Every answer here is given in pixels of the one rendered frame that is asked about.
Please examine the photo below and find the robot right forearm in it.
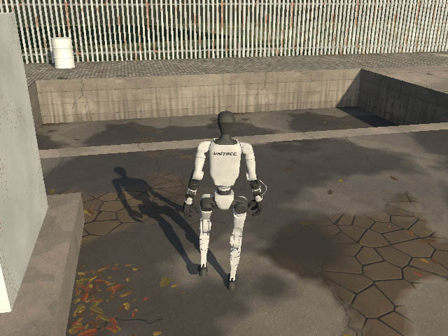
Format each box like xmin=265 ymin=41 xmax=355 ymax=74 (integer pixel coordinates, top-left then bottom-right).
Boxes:
xmin=250 ymin=171 xmax=263 ymax=202

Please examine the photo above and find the right robot hand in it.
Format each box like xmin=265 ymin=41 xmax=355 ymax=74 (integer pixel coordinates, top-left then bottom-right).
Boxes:
xmin=248 ymin=199 xmax=264 ymax=216

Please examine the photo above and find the robot left forearm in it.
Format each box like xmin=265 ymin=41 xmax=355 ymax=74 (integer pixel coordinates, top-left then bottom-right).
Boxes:
xmin=184 ymin=170 xmax=200 ymax=204

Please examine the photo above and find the left robot shin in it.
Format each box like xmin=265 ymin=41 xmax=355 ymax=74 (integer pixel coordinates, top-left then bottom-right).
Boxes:
xmin=199 ymin=220 xmax=209 ymax=268

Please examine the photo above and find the left robot hand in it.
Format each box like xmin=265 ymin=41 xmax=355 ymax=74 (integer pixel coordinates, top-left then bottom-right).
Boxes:
xmin=183 ymin=202 xmax=199 ymax=222

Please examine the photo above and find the humanoid robot torso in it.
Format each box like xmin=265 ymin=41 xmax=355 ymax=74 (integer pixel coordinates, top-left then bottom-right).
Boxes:
xmin=209 ymin=138 xmax=242 ymax=210

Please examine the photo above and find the right robot upper arm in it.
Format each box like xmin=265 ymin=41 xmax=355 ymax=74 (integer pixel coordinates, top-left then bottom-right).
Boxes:
xmin=240 ymin=142 xmax=257 ymax=181

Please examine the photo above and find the left robot upper arm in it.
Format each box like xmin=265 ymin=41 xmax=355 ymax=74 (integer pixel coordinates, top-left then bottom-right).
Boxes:
xmin=192 ymin=141 xmax=211 ymax=181

